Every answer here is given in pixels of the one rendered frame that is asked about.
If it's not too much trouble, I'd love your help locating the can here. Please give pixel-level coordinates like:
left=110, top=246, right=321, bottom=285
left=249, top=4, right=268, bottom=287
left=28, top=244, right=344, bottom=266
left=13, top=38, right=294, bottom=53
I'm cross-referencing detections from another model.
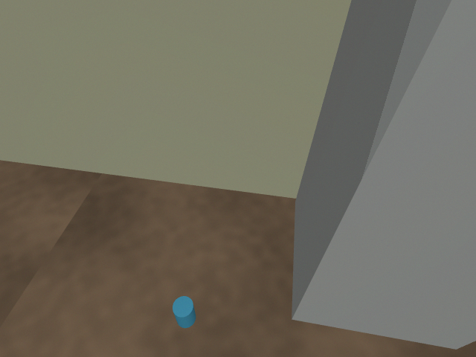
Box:
left=173, top=296, right=196, bottom=328

